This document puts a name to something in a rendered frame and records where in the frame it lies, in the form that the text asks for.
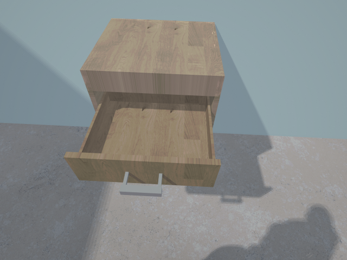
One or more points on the cabinet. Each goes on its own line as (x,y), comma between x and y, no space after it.
(156,57)

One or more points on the handle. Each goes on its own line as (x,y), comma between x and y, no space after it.
(140,190)

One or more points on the drawer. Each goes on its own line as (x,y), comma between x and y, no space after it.
(147,134)

